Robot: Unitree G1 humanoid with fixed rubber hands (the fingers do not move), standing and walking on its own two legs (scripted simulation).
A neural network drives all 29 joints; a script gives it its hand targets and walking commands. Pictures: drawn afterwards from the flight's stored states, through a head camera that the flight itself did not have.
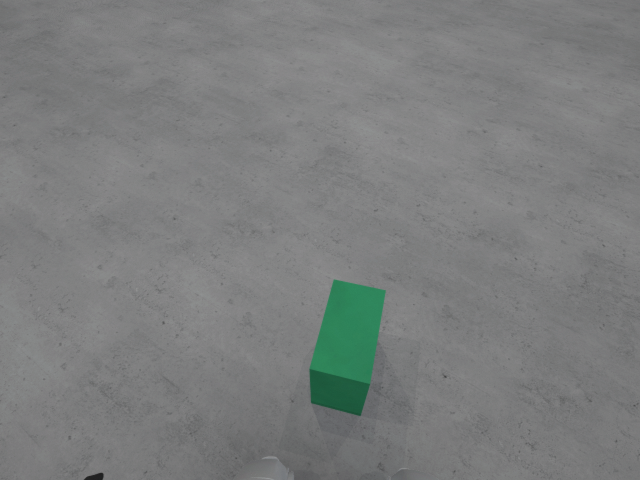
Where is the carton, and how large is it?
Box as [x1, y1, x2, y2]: [309, 279, 385, 415]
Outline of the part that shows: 334,279 309,369 311,402 360,415 370,381 385,290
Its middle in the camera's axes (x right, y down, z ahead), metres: +0.08 +0.32 +1.12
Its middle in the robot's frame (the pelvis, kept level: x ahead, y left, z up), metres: +0.54 -0.03 -0.60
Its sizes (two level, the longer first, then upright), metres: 0.269 0.150 0.274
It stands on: the floor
